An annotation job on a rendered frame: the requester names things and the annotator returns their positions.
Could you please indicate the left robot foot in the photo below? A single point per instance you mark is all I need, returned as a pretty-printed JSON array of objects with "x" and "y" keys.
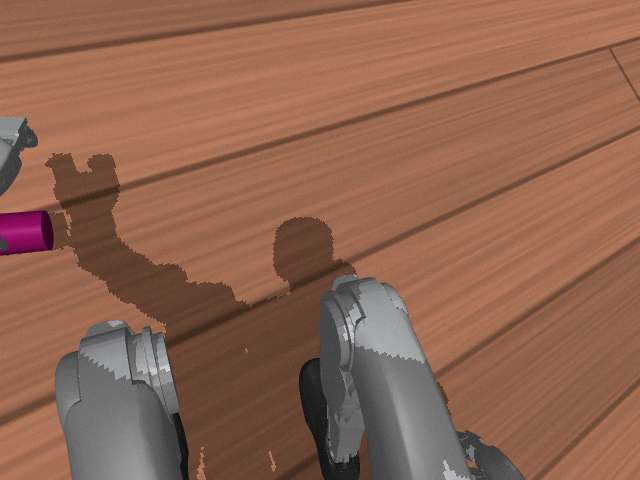
[{"x": 183, "y": 446}]

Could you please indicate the left robot hand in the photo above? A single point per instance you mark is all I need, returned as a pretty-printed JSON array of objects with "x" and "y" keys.
[{"x": 15, "y": 135}]

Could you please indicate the can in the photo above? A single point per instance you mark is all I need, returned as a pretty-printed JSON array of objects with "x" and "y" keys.
[{"x": 26, "y": 232}]

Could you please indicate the right robot foot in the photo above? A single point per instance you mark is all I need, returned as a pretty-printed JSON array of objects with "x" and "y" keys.
[{"x": 315, "y": 411}]

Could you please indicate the right robot hand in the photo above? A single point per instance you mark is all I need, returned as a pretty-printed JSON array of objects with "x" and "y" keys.
[{"x": 492, "y": 463}]

